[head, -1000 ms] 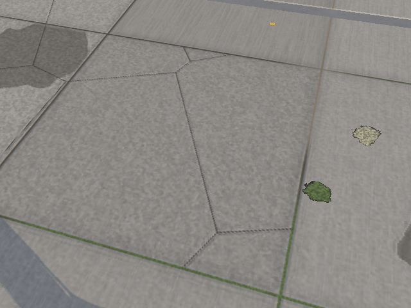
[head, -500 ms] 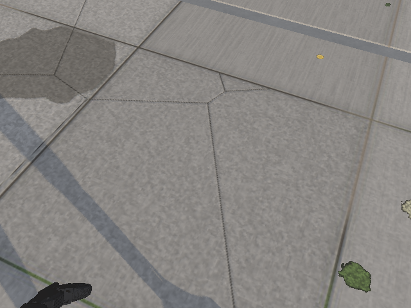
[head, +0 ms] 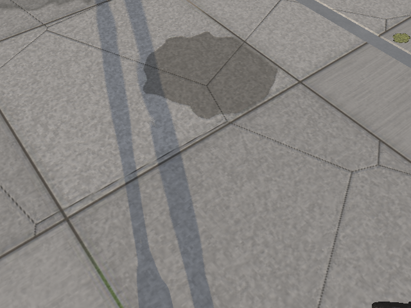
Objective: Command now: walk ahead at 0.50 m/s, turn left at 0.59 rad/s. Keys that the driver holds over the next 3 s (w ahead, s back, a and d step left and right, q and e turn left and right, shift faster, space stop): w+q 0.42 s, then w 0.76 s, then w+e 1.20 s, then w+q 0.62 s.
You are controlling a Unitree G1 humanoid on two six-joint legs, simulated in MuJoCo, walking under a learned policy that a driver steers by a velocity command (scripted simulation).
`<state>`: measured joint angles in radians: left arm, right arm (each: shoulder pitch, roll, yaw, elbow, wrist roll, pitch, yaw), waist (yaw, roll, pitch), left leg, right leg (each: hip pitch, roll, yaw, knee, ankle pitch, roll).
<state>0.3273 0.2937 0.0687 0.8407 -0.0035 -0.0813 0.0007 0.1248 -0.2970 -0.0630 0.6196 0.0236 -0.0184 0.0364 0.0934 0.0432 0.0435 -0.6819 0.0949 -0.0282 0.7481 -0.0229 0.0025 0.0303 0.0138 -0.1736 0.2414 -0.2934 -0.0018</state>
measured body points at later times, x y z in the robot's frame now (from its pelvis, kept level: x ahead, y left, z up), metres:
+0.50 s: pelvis +0.28 +0.05 +0.00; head +0.31 +0.08 +0.45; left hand +0.43 +0.35 -0.08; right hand +0.42 -0.22 -0.09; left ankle +0.20 +0.12 -0.74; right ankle +0.51 -0.07 -0.69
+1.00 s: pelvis +0.56 +0.10 +0.01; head +0.59 +0.11 +0.45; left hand +0.45 +0.36 -0.12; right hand +0.85 -0.04 -0.08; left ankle +0.67 +0.31 -0.69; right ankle +0.52 -0.03 -0.74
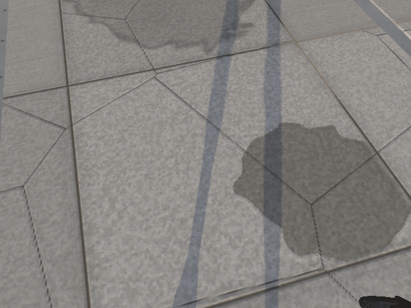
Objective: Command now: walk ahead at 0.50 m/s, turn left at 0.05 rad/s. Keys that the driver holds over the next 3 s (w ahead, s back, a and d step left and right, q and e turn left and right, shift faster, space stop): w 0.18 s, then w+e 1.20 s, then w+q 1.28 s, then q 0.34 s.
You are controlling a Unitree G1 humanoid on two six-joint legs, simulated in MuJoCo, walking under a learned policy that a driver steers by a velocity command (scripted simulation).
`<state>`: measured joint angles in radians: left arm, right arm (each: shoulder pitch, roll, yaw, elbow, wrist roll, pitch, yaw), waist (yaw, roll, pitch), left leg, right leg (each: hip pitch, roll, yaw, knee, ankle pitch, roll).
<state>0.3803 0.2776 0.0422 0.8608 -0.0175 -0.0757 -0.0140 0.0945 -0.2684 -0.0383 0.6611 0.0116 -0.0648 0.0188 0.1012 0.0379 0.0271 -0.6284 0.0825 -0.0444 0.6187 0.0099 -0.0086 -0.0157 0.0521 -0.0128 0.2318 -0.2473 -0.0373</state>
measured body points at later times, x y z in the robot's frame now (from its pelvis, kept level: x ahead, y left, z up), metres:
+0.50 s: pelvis +0.28 +0.05 +0.00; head +0.30 +0.05 +0.45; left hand +0.47 +0.29 -0.11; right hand +0.29 -0.24 -0.12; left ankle +0.21 +0.14 -0.74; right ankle +0.45 -0.13 -0.69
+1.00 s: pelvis +0.56 -0.04 +0.00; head +0.59 -0.06 +0.45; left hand +0.74 +0.20 -0.10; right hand +0.66 -0.35 -0.09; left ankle +0.80 +0.06 -0.69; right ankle +0.49 -0.10 -0.74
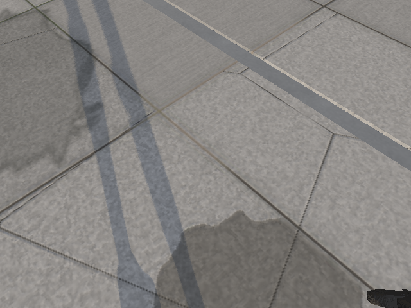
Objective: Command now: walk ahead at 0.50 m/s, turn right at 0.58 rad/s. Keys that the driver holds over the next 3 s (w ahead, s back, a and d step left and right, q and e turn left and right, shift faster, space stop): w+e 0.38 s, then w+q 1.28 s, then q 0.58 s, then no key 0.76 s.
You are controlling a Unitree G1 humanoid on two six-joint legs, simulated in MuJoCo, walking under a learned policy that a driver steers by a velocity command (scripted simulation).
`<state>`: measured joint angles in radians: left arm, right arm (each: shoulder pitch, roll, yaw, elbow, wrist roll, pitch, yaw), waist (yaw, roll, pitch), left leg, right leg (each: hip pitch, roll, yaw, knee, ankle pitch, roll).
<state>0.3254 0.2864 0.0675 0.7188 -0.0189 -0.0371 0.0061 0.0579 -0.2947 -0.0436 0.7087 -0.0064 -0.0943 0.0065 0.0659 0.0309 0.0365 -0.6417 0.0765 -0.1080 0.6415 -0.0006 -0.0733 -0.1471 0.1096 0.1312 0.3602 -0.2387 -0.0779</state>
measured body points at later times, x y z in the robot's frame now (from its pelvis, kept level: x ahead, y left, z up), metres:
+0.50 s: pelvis +0.27 +0.03 +0.00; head +0.30 +0.02 +0.45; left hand +0.54 +0.21 -0.08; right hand +0.20 -0.25 -0.13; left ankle +0.22 +0.15 -0.74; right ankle +0.37 -0.17 -0.69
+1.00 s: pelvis +0.52 -0.07 +0.00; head +0.54 -0.07 +0.45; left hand +0.57 +0.22 -0.12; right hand +0.68 -0.34 -0.10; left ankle +0.69 +0.08 -0.69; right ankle +0.43 -0.17 -0.74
